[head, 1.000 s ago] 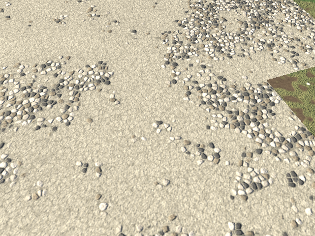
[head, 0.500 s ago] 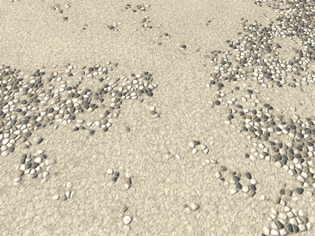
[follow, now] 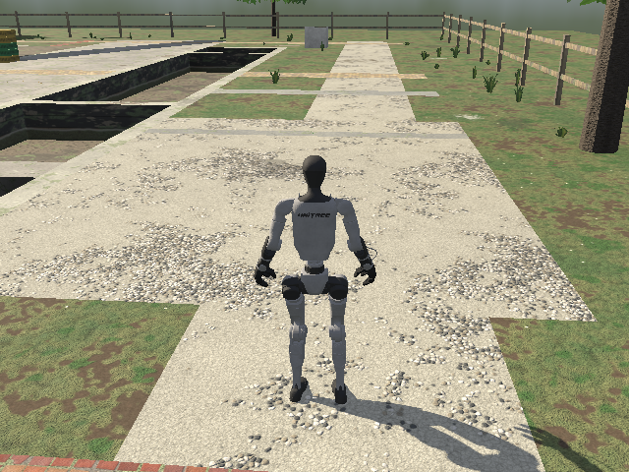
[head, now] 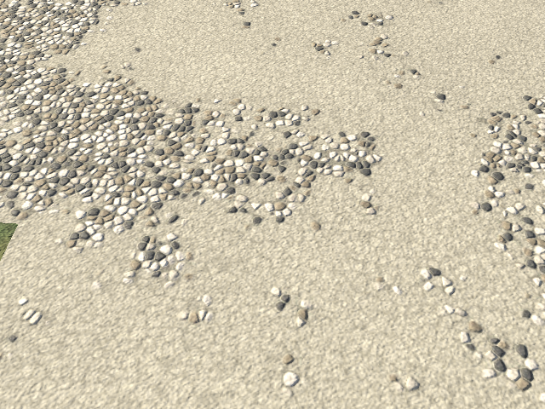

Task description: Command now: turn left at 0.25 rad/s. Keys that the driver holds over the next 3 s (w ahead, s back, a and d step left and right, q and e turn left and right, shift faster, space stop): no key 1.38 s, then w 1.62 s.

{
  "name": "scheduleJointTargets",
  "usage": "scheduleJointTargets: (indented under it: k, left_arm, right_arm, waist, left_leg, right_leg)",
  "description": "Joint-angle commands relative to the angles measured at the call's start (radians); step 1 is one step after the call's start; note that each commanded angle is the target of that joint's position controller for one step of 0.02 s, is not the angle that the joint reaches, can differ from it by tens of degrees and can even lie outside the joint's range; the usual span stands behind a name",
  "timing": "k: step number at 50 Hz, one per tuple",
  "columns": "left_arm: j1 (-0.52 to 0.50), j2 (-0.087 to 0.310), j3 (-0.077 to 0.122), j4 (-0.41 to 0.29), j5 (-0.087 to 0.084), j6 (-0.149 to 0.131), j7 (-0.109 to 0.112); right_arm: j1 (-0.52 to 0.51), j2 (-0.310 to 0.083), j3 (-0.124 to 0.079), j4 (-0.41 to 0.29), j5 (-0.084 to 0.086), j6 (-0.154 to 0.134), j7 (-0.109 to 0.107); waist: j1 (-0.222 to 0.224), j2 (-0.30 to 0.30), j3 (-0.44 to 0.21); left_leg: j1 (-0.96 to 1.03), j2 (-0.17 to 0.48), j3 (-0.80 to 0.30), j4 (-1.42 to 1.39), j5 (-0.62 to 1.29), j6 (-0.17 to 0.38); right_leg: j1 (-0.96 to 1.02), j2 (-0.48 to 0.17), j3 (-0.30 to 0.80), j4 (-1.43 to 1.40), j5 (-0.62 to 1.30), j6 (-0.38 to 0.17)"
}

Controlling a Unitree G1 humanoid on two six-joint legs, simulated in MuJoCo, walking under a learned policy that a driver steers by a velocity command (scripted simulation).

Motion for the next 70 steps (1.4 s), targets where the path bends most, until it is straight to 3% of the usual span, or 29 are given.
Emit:
scheduleJointTargets:
  k: [1, 2, 3, 4, 5, 7, 10, 12, 14, 15, 16, 17, 18, 19, 23, 28, 35, 49, 69, 70]
  left_arm:
    - [0.041, 0.130, 0.025, -0.061, 0.025, -0.024, -0.010]
    - [0.022, 0.191, 0.032, -0.078, 0.038, -0.018, -0.005]
    - [0.014, 0.162, 0.023, -0.069, 0.054, -0.017, -0.007]
    - [-0.008, 0.133, 0.016, -0.082, 0.045, -0.023, -0.008]
    - [-0.021, 0.132, 0.015, -0.078, 0.032, -0.024, -0.005]
    - [-0.047, 0.121, 0.007, -0.076, 0.011, -0.025, -0.003]
    - [-0.048, 0.101, -0.001, -0.060, 0.013, -0.006, -0.006]
    - [-0.005, 0.113, 0.000, -0.046, 0.014, 0.007, -0.007]
    - [-0.001, 0.112, -0.006, -0.036, 0.001, 0.011, -0.010]
    - [0.032, 0.104, -0.011, -0.026, 0.001, 0.003, -0.012]
    - [0.048, 0.090, -0.019, -0.025, 0.018, -0.010, -0.018]
    - [0.086, 0.071, -0.022, -0.018, 0.028, -0.022, -0.025]
    - [0.036, 0.079, -0.026, -0.011, 0.032, -0.023, -0.025]
    - [-0.002, 0.087, -0.023, -0.012, 0.028, -0.020, -0.024]
    - [0.005, 0.079, -0.022, 0.011, 0.017, -0.001, -0.006]
    - [0.020, 0.074, -0.020, 0.058, 0.016, 0.005, 0.002]
    - [0.040, 0.080, -0.016, 0.127, 0.012, 0.008, 0.010]
    - [0.072, 0.074, -0.018, 0.243, 0.007, 0.017, 0.025]
    - [0.110, 0.040, -0.029, 0.320, 0.006, 0.026, 0.032]
    - [0.129, 0.025, -0.033, 0.331, 0.006, 0.027, 0.032]
  right_arm:
    - [0.025, -0.101, -0.020, -0.057, -0.003, -0.010, -0.003]
    - [0.093, -0.067, -0.011, -0.054, -0.022, -0.019, 0.002]
    - [0.037, -0.108, -0.025, -0.076, -0.015, -0.028, 0.002]
    - [0.014, -0.164, -0.043, -0.067, -0.013, -0.030, -0.002]
    - [0.011, -0.167, -0.051, -0.055, -0.005, -0.025, -0.003]
    - [0.038, -0.122, -0.045, -0.030, -0.008, -0.006, -0.006]
    - [0.022, -0.033, -0.012, -0.026, -0.004, -0.007, 0.004]
    - [-0.004, -0.032, -0.009, -0.026, 0.004, -0.011, 0.007]
    - [0.041, -0.044, -0.014, 0.002, 0.004, -0.012, 0.008]
    - [0.041, -0.069, -0.017, 0.003, -0.006, -0.012, 0.006]
    - [0.048, -0.121, -0.025, -0.007, -0.016, -0.011, -0.001]
    - [0.039, -0.159, -0.033, 0.006, -0.019, -0.009, -0.001]
    - [0.027, -0.102, -0.023, 0.003, -0.020, -0.013, 0.010]
    - [0.022, -0.070, -0.013, 0.006, -0.026, -0.019, 0.016]
    - [0.045, -0.064, -0.005, 0.026, -0.026, -0.047, 0.012]
    - [0.056, -0.055, 0.003, 0.037, -0.023, -0.055, 0.007]
    - [0.075, -0.042, 0.009, 0.068, -0.020, -0.062, 0.007]
    - [0.108, -0.030, 0.014, 0.161, -0.014, -0.063, 0.001]
    - [0.160, -0.013, 0.031, 0.293, -0.009, -0.063, -0.008]
    - [0.178, -0.006, 0.033, 0.307, -0.008, -0.061, -0.010]
  waist:
    - [0.013, 0.035, -0.119]
    - [-0.049, -0.172, -0.123]
    - [-0.023, -0.273, -0.085]
    - [0.001, -0.209, -0.068]
    - [0.000, -0.178, -0.063]
    - [-0.010, -0.145, -0.054]
    - [0.001, -0.178, -0.068]
    - [0.031, -0.199, -0.087]
    - [0.003, -0.182, -0.084]
    - [0.012, -0.158, -0.086]
    - [0.028, -0.078, -0.110]
    - [0.076, 0.059, -0.108]
    - [0.038, 0.064, -0.092]
    - [0.025, 0.046, -0.057]
    - [0.027, 0.061, -0.008]
    - [0.027, 0.031, 0.008]
    - [0.026, 0.000, 0.001]
    - [0.028, -0.006, 0.011]
    - [0.026, -0.014, 0.034]
    - [0.026, -0.006, 0.012]
  left_leg:
    - [0.040, 0.182, -0.203, -0.014, 0.091, 0.067]
    - [-0.060, 0.045, -0.061, 0.145, -0.223, 0.006]
    - [-0.118, 0.019, 0.026, 0.244, -0.383, -0.042]
    - [-0.123, 0.051, 0.020, 0.381, -0.395, -0.076]
    - [-0.152, 0.051, 0.022, 0.461, -0.365, -0.095]
    - [-0.157, 0.074, 0.016, 0.510, -0.312, -0.128]
    - [-0.050, 0.105, 0.114, 0.294, -0.270, -0.142]
    - [0.014, 0.104, 0.149, 0.139, -0.216, -0.139]
    - [0.129, 0.093, 0.175, -0.122, 0.002, -0.113]
    - [0.203, 0.113, 0.137, -0.168, 0.099, -0.091]
    - [0.288, 0.194, 0.056, -0.128, 0.290, -0.061]
    - [0.242, 0.215, 0.044, -0.060, 0.249, -0.008]
    - [0.159, 0.201, 0.042, -0.077, 0.108, 0.016]
    - [0.122, 0.191, 0.043, -0.094, 0.041, 0.009]
    - [0.069, 0.174, 0.053, -0.101, 0.037, -0.020]
    - [0.056, 0.168, 0.052, -0.106, 0.002, -0.016]
    - [0.074, 0.156, 0.065, -0.102, 0.028, -0.013]
    - [0.087, 0.133, 0.101, -0.102, 0.062, -0.021]
    - [0.079, 0.119, 0.127, -0.112, 0.040, -0.031]
    - [0.087, 0.113, 0.131, -0.124, -0.068, -0.027]
  right_leg:
    - [0.181, -0.128, 0.083, -0.210, 0.245, -0.070]
    - [0.241, -0.293, 0.249, -0.213, 0.478, -0.158]
    - [0.139, -0.394, 0.372, -0.251, 0.467, -0.302]
    - [0.127, -0.378, 0.362, -0.261, 0.414, -0.329]
    - [0.142, -0.338, 0.313, -0.248, 0.397, -0.305]
    - [0.152, -0.291, 0.237, -0.222, 0.423, -0.270]
    - [0.149, -0.204, 0.120, -0.188, 0.479, -0.236]
    - [0.176, -0.205, 0.128, -0.167, 0.500, -0.244]
    - [0.159, -0.191, 0.124, -0.145, 0.449, -0.216]
    - [0.123, -0.182, 0.129, -0.150, 0.381, -0.175]
    - [0.062, -0.154, 0.101, -0.123, 0.283, -0.120]
    - [0.059, -0.075, 0.016, -0.132, 0.135, -0.069]
    - [0.110, -0.057, -0.014, -0.116, 0.079, -0.031]
    - [0.111, -0.052, -0.018, -0.101, 0.083, -0.019]
    - [0.111, -0.059, -0.012, -0.085, 0.134, -0.030]
    - [0.114, -0.057, -0.011, -0.089, 0.126, -0.016]
    - [0.122, -0.061, -0.008, -0.096, 0.149, -0.006]
    - [0.125, -0.058, -0.010, -0.108, 0.164, -0.010]
    - [0.117, -0.044, -0.024, -0.122, 0.150, -0.018]
    - [0.124, -0.029, -0.042, -0.118, 0.058, -0.020]
Next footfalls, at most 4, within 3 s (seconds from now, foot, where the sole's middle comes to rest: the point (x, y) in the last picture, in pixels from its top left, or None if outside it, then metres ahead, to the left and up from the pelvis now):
0.02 right None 0.04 -0.13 -0.77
0.32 left None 0.01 0.13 -0.77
2.06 left None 0.41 0.13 -0.77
2.62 right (320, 312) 0.73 -0.10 -0.77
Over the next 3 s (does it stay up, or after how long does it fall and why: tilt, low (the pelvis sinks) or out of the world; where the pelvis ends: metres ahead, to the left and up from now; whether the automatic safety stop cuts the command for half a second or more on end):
stays up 0.75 -0.02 0.01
